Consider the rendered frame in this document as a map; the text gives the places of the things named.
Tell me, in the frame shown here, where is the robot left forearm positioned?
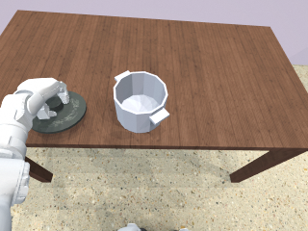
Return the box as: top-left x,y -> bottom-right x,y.
0,88 -> 44,161

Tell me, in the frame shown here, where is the robot left shin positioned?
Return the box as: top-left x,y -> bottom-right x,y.
127,223 -> 140,230

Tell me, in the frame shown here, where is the robot left hand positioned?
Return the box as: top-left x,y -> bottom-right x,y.
17,78 -> 69,119

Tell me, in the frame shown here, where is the lid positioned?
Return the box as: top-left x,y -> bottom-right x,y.
31,90 -> 87,134

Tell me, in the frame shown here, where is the table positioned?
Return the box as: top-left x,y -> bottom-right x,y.
0,10 -> 308,183

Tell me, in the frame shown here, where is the pot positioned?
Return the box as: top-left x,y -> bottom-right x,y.
114,70 -> 169,134

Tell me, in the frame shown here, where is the left robot upper arm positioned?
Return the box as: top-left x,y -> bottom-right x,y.
0,158 -> 30,231

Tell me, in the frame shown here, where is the knob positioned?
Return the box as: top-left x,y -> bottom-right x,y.
45,97 -> 64,113

